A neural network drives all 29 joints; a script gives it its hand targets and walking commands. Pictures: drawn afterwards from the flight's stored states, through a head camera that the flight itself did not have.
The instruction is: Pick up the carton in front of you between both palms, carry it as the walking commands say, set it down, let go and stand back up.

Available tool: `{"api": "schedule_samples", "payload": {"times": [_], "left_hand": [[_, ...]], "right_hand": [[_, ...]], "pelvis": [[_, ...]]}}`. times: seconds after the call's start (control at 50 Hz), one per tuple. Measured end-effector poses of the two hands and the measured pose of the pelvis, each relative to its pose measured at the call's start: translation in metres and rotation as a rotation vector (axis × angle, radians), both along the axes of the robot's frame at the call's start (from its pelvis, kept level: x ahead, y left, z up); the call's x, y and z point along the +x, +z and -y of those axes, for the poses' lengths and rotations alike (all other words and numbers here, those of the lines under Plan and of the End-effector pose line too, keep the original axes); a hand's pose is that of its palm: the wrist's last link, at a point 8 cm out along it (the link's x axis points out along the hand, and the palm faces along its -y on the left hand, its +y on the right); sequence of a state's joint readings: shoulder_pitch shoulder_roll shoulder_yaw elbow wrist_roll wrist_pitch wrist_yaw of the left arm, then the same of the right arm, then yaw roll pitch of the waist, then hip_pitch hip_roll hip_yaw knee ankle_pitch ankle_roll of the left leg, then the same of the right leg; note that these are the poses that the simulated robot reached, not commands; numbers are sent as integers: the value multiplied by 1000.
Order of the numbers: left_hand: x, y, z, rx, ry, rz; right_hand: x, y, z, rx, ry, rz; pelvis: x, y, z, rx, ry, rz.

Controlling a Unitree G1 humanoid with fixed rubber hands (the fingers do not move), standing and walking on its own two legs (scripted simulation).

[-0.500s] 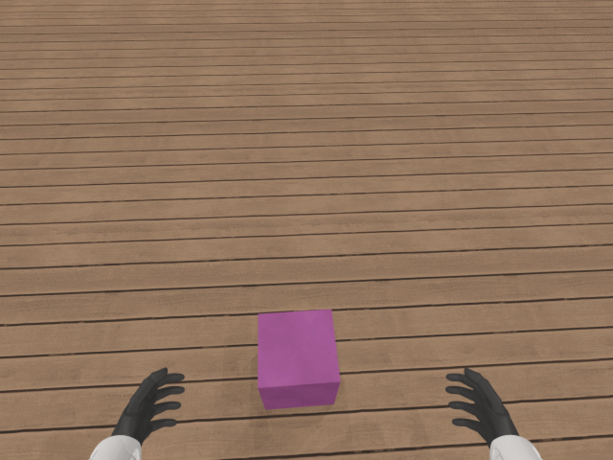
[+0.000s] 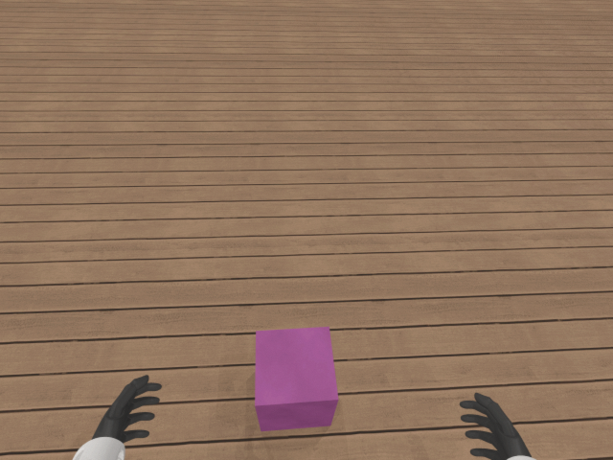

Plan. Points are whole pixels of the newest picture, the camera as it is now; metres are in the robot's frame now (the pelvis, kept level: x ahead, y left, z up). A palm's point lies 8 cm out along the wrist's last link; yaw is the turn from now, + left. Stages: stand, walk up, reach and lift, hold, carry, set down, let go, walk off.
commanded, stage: stand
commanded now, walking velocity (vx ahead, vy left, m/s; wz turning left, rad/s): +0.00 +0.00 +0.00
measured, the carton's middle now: (294, 379) +0.44 +0.03 -0.64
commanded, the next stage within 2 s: none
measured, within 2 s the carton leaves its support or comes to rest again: neither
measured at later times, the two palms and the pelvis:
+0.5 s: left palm (84, 453) +0.15 +0.30 -0.10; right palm out of the picture +0.14 -0.28 -0.08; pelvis +0.02 +0.02 +0.00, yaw -1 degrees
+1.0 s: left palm out of the picture +0.10 +0.31 -0.10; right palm out of the picture +0.10 -0.29 -0.08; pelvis +0.00 +0.02 +0.01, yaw -1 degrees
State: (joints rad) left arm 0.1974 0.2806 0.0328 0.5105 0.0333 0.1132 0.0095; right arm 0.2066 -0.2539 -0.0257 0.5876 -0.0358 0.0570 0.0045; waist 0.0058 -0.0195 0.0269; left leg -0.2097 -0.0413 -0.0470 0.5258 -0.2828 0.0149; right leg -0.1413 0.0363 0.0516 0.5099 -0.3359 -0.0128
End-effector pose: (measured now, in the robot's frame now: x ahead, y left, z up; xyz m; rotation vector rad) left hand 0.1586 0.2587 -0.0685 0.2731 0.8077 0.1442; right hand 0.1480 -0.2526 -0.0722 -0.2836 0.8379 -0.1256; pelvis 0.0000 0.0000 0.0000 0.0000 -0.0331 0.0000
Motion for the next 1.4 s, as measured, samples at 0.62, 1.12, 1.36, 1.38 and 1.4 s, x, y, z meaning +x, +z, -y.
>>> {"api": "schedule_samples", "payload": {"times": [0.62,1.12,1.36,1.38,1.4], "left_hand": [[-20,-30,-47,62,10,-183],[-62,-33,-56,79,26,-277],[-71,-32,-58,84,33,-298],[-72,-32,-58,84,33,-299],[-72,-32,-58,84,34,-300]], "right_hand": [[-19,-7,27,-110,-81,-139],[-57,-10,40,-115,-115,-223],[-65,-11,44,-116,-117,-244],[-65,-11,44,-116,-117,-246],[-66,-11,44,-116,-117,-247]], "pelvis": [[15,5,-18,-4,-21,-17],[-4,10,-17,-4,-23,5],[-9,11,-15,-5,-20,7],[-9,11,-15,-5,-20,7],[-9,11,-15,-5,-19,7]]}}
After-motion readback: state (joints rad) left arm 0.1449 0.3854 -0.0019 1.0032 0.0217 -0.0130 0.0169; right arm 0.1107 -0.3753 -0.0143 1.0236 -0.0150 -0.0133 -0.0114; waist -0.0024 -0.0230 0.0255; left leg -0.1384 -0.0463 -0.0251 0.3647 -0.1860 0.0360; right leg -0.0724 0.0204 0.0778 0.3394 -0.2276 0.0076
